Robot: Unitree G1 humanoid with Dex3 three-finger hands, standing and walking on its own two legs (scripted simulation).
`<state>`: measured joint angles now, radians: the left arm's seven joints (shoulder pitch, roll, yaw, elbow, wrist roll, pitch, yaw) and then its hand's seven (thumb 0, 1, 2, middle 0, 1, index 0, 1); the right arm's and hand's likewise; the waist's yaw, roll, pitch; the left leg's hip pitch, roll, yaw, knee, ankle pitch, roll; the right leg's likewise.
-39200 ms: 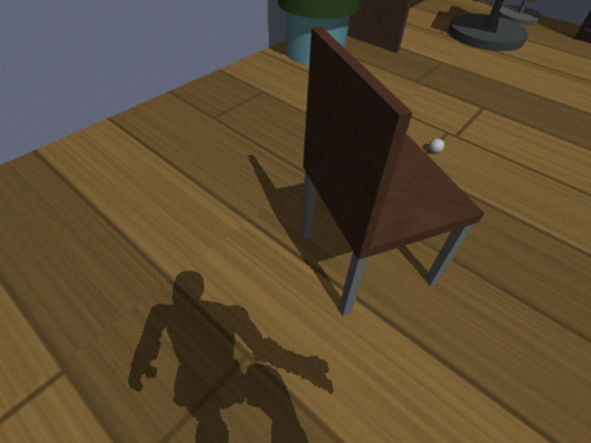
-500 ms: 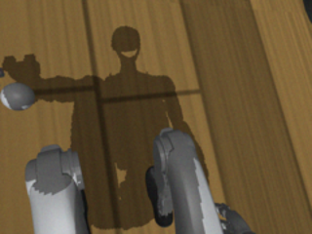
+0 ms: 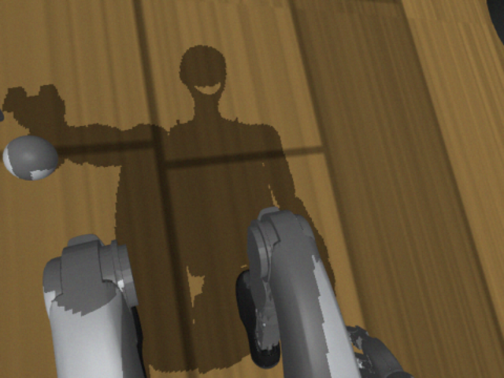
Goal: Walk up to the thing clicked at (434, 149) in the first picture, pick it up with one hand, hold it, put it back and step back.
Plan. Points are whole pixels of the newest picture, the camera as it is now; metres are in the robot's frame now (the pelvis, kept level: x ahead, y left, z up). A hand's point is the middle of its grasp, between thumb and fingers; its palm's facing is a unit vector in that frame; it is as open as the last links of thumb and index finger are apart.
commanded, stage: rise first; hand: left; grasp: from above
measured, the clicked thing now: (31, 158) +0.48 +0.31 -0.28
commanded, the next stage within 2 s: approach in 0.38 s
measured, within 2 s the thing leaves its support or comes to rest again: neither
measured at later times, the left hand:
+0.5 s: hand out of the picture +0.43 +0.34 -0.16, palm faces -0.45 -0.09 -0.89, open 14.2 cm
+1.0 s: hand (34, 130) +0.49 +0.27 -0.17, palm faces -0.38 -0.06 -0.92, open 14.0 cm
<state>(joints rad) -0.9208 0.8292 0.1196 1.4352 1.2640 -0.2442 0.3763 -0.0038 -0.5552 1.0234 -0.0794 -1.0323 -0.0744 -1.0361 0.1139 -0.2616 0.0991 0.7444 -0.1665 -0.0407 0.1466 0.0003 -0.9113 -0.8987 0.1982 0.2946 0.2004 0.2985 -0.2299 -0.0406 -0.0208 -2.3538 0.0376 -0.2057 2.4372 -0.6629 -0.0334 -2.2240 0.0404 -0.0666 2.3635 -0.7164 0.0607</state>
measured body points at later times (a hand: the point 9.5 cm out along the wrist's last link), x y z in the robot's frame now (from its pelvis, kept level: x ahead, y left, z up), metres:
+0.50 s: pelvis +0.00 +0.00 +0.01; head +0.23 +0.09 +0.38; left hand +0.45 +0.34 -0.11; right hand +0.07 -0.27 -0.09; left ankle +0.08 +0.14 -0.29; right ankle +0.10 -0.13 -0.29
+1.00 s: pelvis +0.00 +0.00 +0.00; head +0.24 +0.07 +0.36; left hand +0.51 +0.27 -0.12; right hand +0.03 -0.27 -0.09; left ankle +0.08 +0.14 -0.29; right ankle +0.10 -0.13 -0.29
